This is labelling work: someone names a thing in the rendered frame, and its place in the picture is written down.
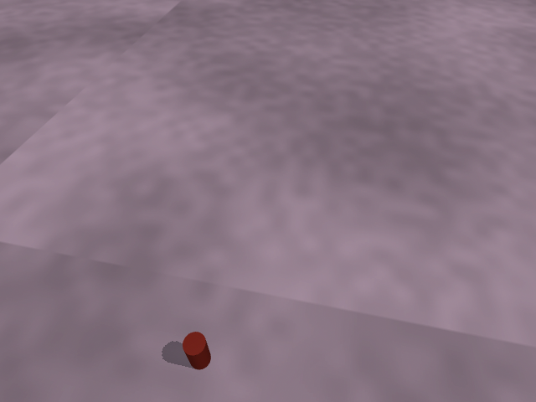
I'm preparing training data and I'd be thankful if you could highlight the can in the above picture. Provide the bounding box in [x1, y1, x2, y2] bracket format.
[183, 332, 211, 369]

